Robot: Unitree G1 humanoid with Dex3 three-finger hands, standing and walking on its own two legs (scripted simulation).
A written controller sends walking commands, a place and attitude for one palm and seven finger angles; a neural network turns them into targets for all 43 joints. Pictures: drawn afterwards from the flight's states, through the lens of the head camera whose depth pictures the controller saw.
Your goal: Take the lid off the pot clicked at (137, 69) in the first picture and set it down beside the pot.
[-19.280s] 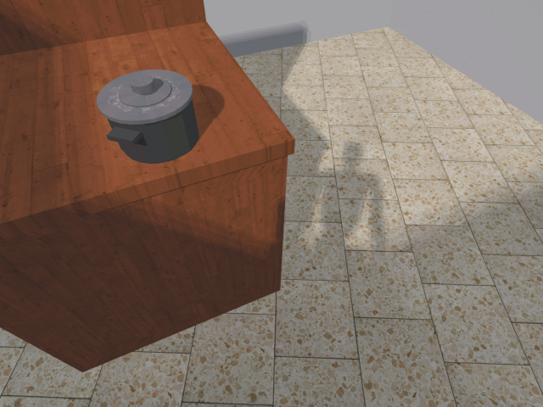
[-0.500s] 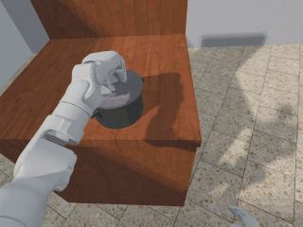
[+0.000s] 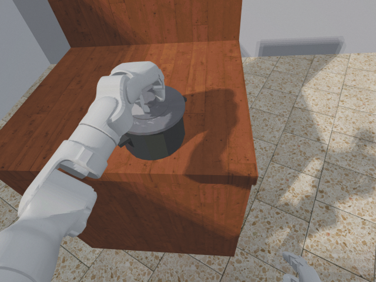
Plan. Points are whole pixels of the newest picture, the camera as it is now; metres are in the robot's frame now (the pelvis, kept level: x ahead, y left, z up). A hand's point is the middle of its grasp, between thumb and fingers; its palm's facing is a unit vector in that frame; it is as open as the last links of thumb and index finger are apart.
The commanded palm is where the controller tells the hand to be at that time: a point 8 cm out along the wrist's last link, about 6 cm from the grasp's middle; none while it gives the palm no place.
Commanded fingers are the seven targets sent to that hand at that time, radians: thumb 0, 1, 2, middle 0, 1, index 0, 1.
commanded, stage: lift the lid straight up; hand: left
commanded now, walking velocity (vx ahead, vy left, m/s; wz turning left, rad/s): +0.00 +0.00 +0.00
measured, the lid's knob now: (147, 99) +0.48 +0.10 +0.15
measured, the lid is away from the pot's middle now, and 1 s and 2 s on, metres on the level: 0.00 0.02 0.03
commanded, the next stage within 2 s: move the lid sideways beside the pot in 1.60 s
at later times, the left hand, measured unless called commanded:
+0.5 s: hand (136, 83) +0.45 +0.10 +0.22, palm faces -0.22 -0.02 -0.97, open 6.9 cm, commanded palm +0.43 +0.10 +0.30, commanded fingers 0.00 0.67 1.01 -0.91 -1.00 -0.95 -0.96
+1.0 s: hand (133, 61) +0.45 +0.09 +0.26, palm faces -0.16 -0.02 -0.99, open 6.9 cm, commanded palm +0.43 +0.11 +0.34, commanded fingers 0.00 0.67 1.01 -0.91 -1.00 -0.95 -0.96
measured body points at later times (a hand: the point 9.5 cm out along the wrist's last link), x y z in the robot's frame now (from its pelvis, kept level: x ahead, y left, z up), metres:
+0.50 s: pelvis +0.00 +0.00 +0.00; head +0.01 -0.05 +0.45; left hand +0.45 +0.10 +0.27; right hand +0.16 -0.24 -0.12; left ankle -0.01 +0.12 -0.74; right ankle +0.01 -0.14 -0.74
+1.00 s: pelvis -0.01 +0.00 +0.00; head +0.00 -0.05 +0.45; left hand +0.45 +0.09 +0.32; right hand +0.15 -0.24 -0.12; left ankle -0.01 +0.12 -0.74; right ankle +0.01 -0.14 -0.74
